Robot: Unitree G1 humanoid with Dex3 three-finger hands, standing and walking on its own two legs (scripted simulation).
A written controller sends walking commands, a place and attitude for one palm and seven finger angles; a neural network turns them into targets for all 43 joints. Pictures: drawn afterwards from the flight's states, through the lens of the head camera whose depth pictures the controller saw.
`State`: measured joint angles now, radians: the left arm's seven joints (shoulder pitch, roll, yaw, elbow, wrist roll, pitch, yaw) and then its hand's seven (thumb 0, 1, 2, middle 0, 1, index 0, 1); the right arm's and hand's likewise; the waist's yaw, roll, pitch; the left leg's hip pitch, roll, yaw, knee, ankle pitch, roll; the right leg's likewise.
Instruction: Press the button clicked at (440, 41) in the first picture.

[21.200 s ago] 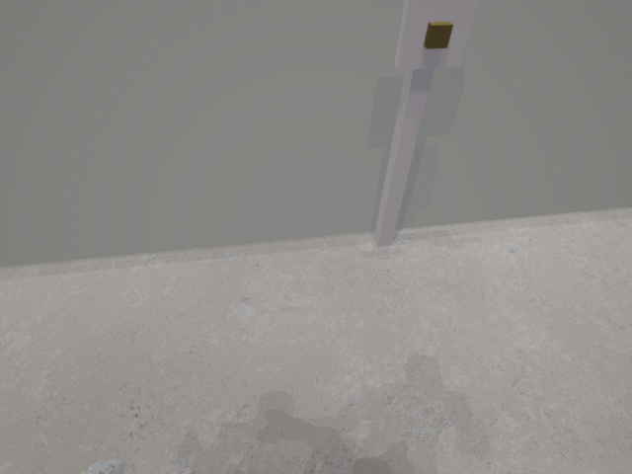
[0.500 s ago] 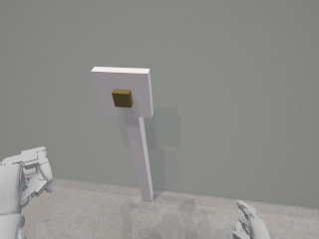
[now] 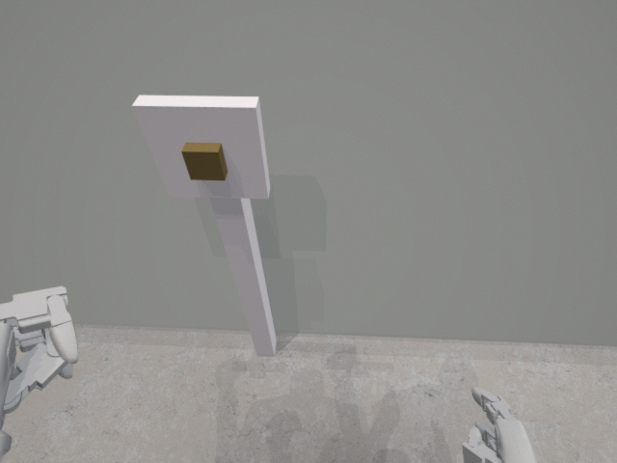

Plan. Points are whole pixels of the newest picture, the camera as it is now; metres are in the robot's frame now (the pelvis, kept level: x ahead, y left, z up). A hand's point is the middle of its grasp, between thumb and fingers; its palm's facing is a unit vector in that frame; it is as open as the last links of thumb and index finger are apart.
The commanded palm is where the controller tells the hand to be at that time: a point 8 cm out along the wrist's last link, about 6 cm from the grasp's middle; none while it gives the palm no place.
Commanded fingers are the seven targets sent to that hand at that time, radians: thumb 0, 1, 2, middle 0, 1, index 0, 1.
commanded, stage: step back with the hand held close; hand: left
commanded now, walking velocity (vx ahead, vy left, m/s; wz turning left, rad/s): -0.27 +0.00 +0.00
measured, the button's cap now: (206, 160) +0.53 +0.20 +0.10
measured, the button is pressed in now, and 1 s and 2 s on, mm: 0 0 0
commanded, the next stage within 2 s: stop stepping back and stand still in 0.92 s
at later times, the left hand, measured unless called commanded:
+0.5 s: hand out of the picture +0.13 +0.27 +0.16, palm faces +0.40 -0.79 -0.47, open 3.1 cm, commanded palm +0.06 +0.30 +0.18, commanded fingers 0.00 0.90 0.90 -1.30 -1.50 -1.30 -1.50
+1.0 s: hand out of the picture +0.02 +0.24 +0.16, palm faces +0.39 -0.80 -0.46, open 3.1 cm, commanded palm -0.05 +0.28 +0.18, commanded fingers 0.00 0.90 0.90 -1.30 -1.50 -1.30 -1.50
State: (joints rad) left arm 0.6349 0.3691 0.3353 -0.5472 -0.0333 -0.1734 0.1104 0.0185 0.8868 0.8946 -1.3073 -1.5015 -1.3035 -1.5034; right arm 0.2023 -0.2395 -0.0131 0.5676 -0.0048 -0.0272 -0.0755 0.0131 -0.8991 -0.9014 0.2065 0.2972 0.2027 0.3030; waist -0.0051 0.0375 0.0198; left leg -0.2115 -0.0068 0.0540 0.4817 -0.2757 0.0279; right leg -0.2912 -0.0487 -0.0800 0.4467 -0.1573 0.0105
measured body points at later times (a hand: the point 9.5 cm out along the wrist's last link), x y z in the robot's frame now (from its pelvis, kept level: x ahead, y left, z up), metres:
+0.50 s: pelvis -0.06 +0.02 -0.01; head -0.05 +0.04 +0.44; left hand +0.10 +0.31 +0.19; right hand +0.10 -0.22 -0.08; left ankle -0.01 +0.10 -0.74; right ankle -0.04 -0.12 -0.72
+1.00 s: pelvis -0.17 +0.00 -0.01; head -0.14 +0.01 +0.44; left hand +0.00 +0.28 +0.19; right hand +0.02 -0.24 -0.08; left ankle -0.19 +0.13 -0.74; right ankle -0.09 -0.12 -0.74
